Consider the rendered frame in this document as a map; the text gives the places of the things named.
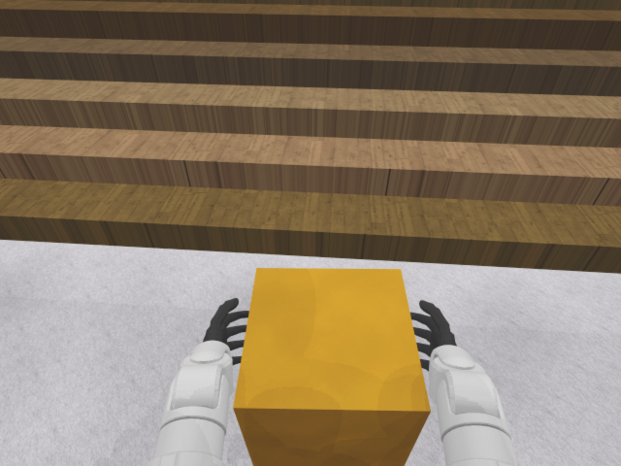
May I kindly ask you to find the right robot hand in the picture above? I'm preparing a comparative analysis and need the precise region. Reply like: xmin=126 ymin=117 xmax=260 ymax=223
xmin=410 ymin=300 xmax=457 ymax=371

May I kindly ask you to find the right robot forearm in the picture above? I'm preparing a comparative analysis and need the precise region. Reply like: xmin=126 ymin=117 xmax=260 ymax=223
xmin=429 ymin=345 xmax=518 ymax=466

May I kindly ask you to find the carton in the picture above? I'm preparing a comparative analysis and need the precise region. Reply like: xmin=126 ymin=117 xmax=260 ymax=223
xmin=233 ymin=268 xmax=431 ymax=466

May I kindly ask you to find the left robot forearm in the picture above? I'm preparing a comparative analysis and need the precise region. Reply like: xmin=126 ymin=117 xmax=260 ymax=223
xmin=146 ymin=341 xmax=233 ymax=466

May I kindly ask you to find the left robot hand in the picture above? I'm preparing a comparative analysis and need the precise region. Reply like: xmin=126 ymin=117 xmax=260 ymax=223
xmin=203 ymin=298 xmax=249 ymax=365

